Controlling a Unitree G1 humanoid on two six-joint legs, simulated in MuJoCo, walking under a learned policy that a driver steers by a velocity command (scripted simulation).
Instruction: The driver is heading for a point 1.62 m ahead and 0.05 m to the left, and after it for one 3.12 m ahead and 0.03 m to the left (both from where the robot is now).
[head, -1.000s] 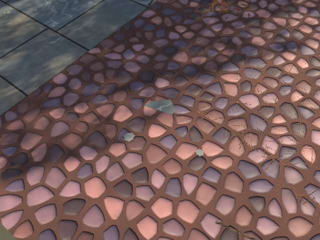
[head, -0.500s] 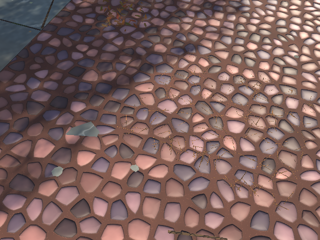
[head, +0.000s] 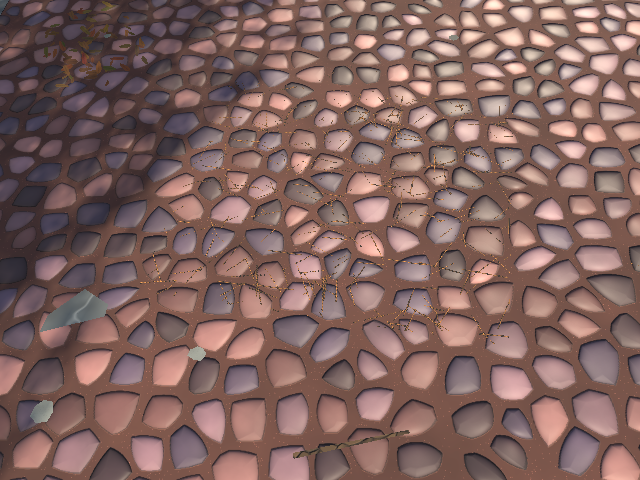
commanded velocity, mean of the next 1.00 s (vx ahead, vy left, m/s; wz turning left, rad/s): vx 0.02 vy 0.00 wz -0.04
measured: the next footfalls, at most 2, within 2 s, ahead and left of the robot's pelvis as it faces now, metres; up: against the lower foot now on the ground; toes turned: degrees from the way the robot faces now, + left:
left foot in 0.20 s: +0.08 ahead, +0.14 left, +0.00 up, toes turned -13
right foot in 0.54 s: +0.00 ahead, -0.12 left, +0.00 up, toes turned -8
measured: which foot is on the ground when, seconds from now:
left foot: up 0.00-0.18, down 0.20-0.56, up 0.58-0.84, down 0.86-1.00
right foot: down 0.00-0.20, up 0.22-0.52, down 0.54-0.86, up 0.88-1.00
